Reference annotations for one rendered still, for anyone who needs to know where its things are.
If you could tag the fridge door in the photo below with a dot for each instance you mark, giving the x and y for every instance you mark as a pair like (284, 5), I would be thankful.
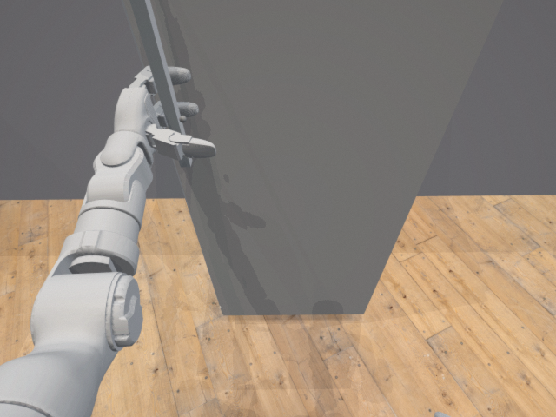
(325, 116)

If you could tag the handle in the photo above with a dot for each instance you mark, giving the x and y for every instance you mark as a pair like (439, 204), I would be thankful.
(152, 44)

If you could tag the left robot upper arm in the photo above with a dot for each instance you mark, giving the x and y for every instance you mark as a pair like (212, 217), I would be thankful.
(80, 323)

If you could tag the left robot hand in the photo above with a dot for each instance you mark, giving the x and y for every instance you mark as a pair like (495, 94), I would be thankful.
(136, 113)

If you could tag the robot left forearm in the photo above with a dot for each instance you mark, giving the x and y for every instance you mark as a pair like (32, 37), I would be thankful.
(110, 218)

